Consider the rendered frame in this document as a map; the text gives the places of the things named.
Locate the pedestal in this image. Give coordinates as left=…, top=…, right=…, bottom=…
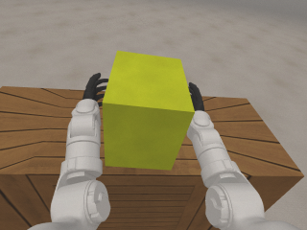
left=0, top=86, right=304, bottom=230

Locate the right robot hand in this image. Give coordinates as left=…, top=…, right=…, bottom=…
left=188, top=82, right=205, bottom=111

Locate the carton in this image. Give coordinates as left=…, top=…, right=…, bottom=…
left=102, top=51, right=195, bottom=171

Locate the right robot upper arm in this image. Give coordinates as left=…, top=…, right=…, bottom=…
left=205, top=183, right=301, bottom=230

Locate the robot left forearm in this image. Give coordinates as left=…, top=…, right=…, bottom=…
left=50, top=99, right=103, bottom=220

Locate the left robot hand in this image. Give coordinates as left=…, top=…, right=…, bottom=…
left=83, top=73, right=108, bottom=107

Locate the robot right forearm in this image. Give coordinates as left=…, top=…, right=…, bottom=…
left=186, top=110, right=265, bottom=213

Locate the left robot upper arm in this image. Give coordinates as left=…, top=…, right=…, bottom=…
left=28, top=179, right=111, bottom=230

